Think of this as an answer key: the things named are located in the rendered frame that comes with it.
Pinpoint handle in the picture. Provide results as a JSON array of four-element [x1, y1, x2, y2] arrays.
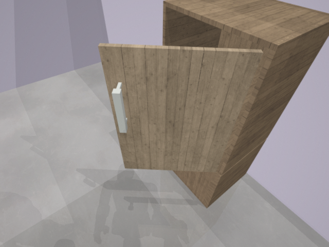
[[112, 82, 127, 133]]

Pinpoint cupboard door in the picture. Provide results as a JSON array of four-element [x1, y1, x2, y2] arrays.
[[98, 43, 263, 172]]

